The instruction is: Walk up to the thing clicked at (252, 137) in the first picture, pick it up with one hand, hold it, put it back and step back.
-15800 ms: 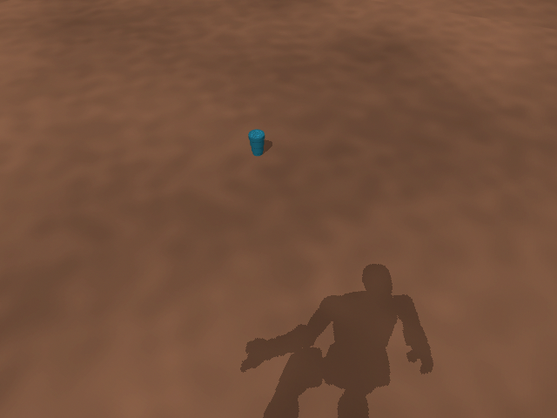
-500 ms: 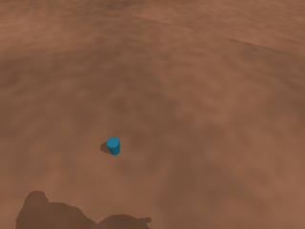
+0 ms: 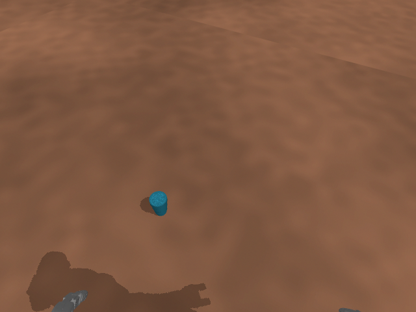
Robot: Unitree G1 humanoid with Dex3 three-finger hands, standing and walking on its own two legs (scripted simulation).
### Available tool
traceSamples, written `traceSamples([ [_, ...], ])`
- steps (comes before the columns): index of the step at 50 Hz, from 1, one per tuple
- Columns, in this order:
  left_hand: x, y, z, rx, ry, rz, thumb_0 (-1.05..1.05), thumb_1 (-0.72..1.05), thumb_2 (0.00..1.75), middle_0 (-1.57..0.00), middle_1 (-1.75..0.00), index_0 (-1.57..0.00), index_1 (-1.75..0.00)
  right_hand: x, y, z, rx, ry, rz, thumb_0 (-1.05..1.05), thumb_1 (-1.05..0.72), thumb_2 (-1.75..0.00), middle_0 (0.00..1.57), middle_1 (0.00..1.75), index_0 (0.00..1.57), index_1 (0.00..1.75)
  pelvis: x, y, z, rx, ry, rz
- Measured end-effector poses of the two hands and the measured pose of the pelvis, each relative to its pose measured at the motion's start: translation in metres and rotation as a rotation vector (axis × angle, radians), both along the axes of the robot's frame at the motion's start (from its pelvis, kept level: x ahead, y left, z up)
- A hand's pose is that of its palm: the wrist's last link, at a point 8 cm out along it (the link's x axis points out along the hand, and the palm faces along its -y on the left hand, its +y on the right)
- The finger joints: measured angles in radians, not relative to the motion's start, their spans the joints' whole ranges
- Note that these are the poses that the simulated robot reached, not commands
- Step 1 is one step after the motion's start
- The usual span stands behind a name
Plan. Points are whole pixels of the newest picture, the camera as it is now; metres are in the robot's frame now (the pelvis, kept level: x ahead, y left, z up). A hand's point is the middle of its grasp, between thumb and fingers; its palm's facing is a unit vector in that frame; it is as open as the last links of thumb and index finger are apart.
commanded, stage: walk up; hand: left
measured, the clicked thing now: (159, 205) +0.71 +0.25 -0.71
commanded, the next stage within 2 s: stand in 0.24 s
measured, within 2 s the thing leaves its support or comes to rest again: neither
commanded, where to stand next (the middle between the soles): +0.33 +0.01 m, yaw +1 degrees
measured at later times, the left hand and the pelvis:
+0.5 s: hand out of the picture +0.06 +0.25 -0.14, palm faces -0.01 -0.94 -0.34, open 7.4 cm; pelvis -0.02 +0.00 +0.01, yaw +0 degrees
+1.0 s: hand out of the picture +0.04 +0.25 -0.15, palm faces -0.05 -0.94 -0.34, open 7.4 cm; pelvis -0.03 +0.00 +0.01, yaw -1 degrees
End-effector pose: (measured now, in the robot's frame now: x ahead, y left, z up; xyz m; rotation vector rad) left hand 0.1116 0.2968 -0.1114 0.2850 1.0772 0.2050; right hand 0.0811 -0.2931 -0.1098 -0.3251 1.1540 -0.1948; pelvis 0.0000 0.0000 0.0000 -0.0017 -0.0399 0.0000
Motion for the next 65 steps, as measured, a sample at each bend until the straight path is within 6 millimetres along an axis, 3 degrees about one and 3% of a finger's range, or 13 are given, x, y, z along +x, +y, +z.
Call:
traceSamples([
  [8,-0.009,0.003,0.003,0.007,0.031,0.012,0.0,0.91,0.9,-0.2,-0.3,-0.2,-0.3,0.022,0.0,0.006,-0.003,-0.038,0.012,0.0,-0.9,-0.9,0.2,0.3,0.2,0.3,0.0,0.001,0.004,-0.004,-0.005,0.003],
  [16,-0.035,0.004,0.004,0.011,0.087,0.029,0.0,0.91,0.9,-0.2,-0.3,-0.2,-0.3,0.021,0.002,0.007,0.014,-0.038,0.015,0.0,-0.9,-0.9,0.2,0.3,0.2,0.3,-0.005,0.001,0.008,-0.002,-0.018,0.0],
  [23,-0.056,-0.001,0.004,0.009,0.133,0.014,0.0,0.91,0.9,-0.2,-0.3,-0.2,-0.3,0.003,0.002,0.005,0.028,-0.01,0.005,0.0,-0.9,-0.9,0.2,0.3,0.2,0.3,-0.016,0.0,0.011,-0.001,-0.024,-0.003],
  [35,-0.078,-0.004,0.002,0.007,0.167,-0.002,0.0,0.91,0.9,-0.2,-0.3,-0.2,-0.3,-0.047,-0.004,0.0,0.03,0.083,-0.031,0.01,-0.9,-0.9,0.2,0.3,0.2,0.3,-0.029,-0.002,0.012,0.0,-0.018,-0.006],
  [41,-0.08,-0.003,0.002,0.009,0.173,-0.011,0.0,0.91,0.9,-0.2,-0.3,-0.2,-0.3,-0.064,-0.007,-0.001,0.024,0.115,-0.05,0.01,-0.9,-0.9,0.2,0.3,0.2,0.3,-0.03,-0.002,0.012,0.0,-0.015,-0.009],
  [48,-0.075,-0.003,0.002,0.012,0.17,-0.021,0.0,0.91,0.9,-0.2,-0.3,-0.2,-0.3,-0.068,-0.008,-0.002,0.022,0.126,-0.055,0.01,-0.9,-0.9,0.2,0.3,0.2,0.3,-0.029,-0.002,0.011,0.002,-0.008,-0.011],
  [65,-0.054,-0.003,0.008,0.009,0.127,-0.017,0.0,0.91,0.9,-0.2,-0.3,-0.2,-0.3,-0.04,-0.009,-0.001,0.037,0.075,-0.03,0.0,-0.9,-0.9,0.2,0.3,0.2,0.3,-0.013,-0.004,0.011,0.005,0.001,-0.009],
])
